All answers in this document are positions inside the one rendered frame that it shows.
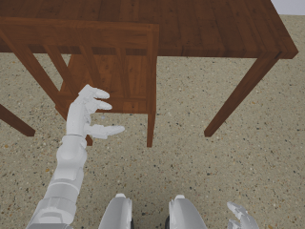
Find robot right hand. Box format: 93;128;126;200
227;201;259;229

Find left robot shin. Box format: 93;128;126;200
115;193;131;229

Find chair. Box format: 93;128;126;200
0;16;159;148

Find robot left forearm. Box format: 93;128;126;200
26;134;88;229

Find table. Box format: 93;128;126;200
0;0;299;137

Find right robot thigh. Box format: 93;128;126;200
169;198;208;229

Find robot left hand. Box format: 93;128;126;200
66;84;125;139

